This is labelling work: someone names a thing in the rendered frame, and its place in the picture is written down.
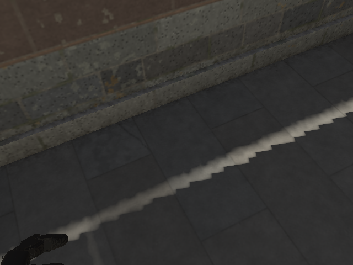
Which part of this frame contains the left robot hand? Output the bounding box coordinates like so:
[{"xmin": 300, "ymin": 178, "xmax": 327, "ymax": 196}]
[{"xmin": 1, "ymin": 234, "xmax": 68, "ymax": 265}]

